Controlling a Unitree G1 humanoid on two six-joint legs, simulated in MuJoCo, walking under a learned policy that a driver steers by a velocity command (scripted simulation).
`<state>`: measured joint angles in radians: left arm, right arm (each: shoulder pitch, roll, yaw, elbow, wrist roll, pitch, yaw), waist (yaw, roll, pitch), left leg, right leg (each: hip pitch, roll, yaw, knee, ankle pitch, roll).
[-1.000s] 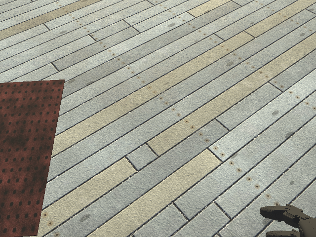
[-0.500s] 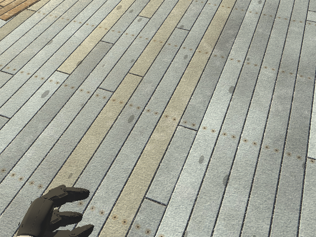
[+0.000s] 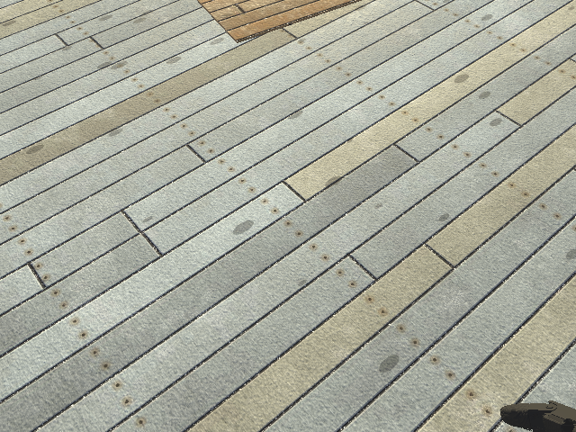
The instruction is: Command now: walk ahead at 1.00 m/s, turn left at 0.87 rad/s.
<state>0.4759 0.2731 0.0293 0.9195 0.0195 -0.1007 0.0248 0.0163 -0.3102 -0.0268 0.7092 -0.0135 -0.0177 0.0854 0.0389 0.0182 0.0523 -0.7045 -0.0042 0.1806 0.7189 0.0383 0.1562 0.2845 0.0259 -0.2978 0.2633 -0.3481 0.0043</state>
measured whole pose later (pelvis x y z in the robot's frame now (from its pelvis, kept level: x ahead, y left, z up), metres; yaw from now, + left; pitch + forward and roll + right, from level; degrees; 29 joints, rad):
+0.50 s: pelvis +0.48 +0.01 +0.01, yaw +29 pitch +2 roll -1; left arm 0.07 0.29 0.00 0.60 0.06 -0.09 0.02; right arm 0.38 -0.39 -0.10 0.81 0.00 -0.05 0.01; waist -0.08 0.04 0.03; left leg -0.15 -0.15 -0.21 1.05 -0.46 0.13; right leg -0.51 -0.04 0.01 0.65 -0.16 0.05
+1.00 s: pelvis +0.83 +0.27 +0.00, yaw +57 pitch +0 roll +0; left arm 0.33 0.23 0.01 0.75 0.04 -0.07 0.00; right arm 0.22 -0.33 -0.05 0.73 -0.03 0.01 0.02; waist 0.04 0.03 0.06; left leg -0.41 -0.18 0.07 0.70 -0.28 0.20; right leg -0.27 -0.08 -0.01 1.41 -0.36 0.03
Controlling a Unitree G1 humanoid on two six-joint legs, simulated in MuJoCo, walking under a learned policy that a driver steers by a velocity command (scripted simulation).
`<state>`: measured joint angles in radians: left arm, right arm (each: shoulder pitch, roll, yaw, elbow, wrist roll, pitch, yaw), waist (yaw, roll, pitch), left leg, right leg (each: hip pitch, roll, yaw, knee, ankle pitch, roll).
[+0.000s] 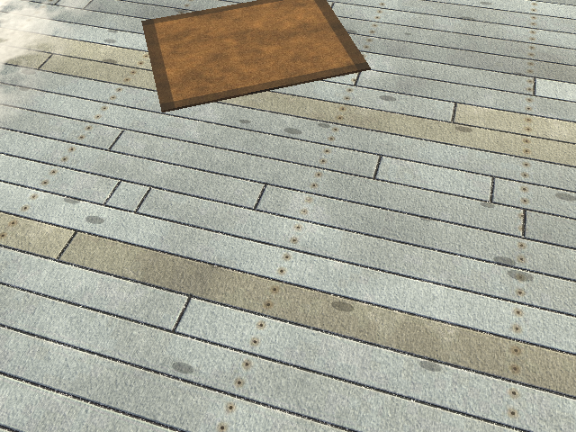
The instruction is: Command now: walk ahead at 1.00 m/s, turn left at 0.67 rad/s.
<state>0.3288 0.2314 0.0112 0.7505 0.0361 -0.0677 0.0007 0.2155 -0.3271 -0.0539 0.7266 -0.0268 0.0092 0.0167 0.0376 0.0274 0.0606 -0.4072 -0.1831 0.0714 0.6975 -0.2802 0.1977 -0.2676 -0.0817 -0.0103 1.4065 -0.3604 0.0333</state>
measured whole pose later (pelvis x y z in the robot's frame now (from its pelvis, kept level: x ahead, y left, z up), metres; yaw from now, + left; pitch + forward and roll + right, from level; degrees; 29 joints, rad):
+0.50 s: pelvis +0.48 -0.06 +0.03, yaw +6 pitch +0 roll -2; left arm 0.38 0.30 0.05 0.83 0.03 -0.07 -0.01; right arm 0.22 -0.30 -0.02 0.77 -0.05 -0.06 0.03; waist 0.03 0.03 0.01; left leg -0.51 0.00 -0.05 1.27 -0.31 0.09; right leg -0.25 0.05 -0.07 0.48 -0.24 -0.05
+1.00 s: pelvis +0.95 -0.01 +0.03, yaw -15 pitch +2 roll +2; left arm 0.12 0.36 0.07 0.69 0.03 0.01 -0.07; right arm 0.44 -0.32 -0.06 0.88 -0.02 -0.11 0.00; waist -0.06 -0.06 0.00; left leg -0.02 0.01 0.20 0.32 -0.33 -0.01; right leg -0.74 -0.08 -0.04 1.16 -0.14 -0.08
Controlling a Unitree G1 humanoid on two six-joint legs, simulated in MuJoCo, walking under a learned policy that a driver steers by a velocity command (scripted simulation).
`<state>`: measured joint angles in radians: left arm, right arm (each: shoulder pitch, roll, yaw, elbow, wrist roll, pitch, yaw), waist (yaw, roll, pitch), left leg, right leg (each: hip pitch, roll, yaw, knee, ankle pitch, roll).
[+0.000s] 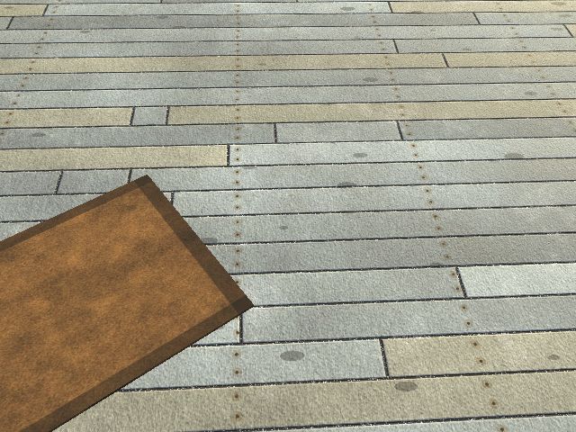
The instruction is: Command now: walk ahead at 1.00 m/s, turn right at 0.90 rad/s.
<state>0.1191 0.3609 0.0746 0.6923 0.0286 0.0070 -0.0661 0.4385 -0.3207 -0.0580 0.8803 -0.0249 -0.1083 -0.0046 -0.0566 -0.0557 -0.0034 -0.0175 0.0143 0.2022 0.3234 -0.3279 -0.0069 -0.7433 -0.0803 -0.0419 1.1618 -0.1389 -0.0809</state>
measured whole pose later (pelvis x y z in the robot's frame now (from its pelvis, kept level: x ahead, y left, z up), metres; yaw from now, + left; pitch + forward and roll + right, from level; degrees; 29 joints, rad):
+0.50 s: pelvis +0.46 -0.06 +0.00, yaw -27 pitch +2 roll +0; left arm 0.47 0.32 0.08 0.82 0.00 -0.05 -0.02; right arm -0.01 -0.26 0.02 0.57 -0.04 -0.05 0.02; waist 0.11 -0.01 0.04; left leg -0.71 0.12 -0.09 0.71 -0.02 -0.06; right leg 0.02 0.20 0.21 0.33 -0.34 -0.17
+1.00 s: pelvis +0.85 -0.26 -0.02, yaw -49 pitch +3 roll +1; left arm -0.08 0.29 -0.01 0.57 0.04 -0.03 -0.09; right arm 0.57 -0.29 -0.03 0.93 -0.03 -0.09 0.01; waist -0.11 -0.01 0.02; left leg 0.26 0.03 0.23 0.12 -0.38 -0.06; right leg -0.69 0.02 -0.06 0.68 -0.09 -0.15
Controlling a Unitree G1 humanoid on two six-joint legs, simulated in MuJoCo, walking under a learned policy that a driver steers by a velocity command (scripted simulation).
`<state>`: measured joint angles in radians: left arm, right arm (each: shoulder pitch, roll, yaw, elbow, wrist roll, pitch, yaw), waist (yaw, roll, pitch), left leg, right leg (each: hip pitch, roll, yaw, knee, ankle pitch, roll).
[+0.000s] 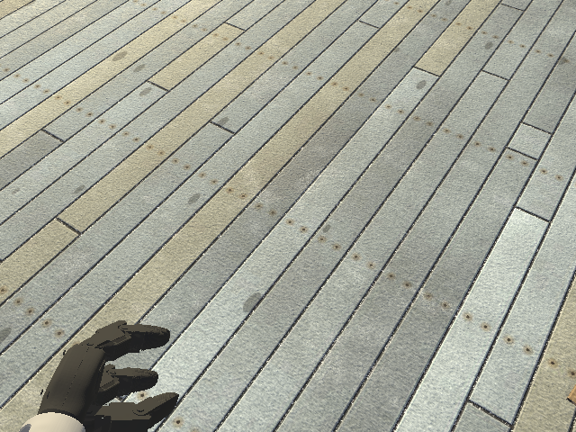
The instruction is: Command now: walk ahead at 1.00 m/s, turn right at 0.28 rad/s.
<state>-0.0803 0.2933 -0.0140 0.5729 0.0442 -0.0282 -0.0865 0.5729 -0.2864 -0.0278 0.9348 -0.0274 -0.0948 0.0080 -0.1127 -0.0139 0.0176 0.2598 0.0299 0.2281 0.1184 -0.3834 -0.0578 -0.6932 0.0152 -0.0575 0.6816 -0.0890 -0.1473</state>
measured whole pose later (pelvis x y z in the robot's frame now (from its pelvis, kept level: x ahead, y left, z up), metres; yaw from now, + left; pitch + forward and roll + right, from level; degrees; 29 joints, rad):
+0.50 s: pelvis +0.49 +0.04 -0.02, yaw +15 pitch +0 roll -2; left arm 0.45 0.25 0.02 0.91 0.03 -0.08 0.04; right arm 0.12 -0.29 -0.02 0.75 -0.01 -0.03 0.06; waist 0.00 0.04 0.03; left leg -0.54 -0.06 0.15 0.66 -0.12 0.19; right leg 0.22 0.04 -0.27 0.63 -0.38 0.01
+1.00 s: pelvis +0.91 +0.14 +0.00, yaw +44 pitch +2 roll -2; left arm 0.02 0.25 0.01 0.59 0.02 -0.07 0.03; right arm 0.32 -0.34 -0.07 0.72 0.04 0.01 -0.02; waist -0.07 0.02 0.10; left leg -0.38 -0.09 -0.14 1.38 -0.51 -0.06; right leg -0.48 -0.02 -0.03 0.57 -0.08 0.02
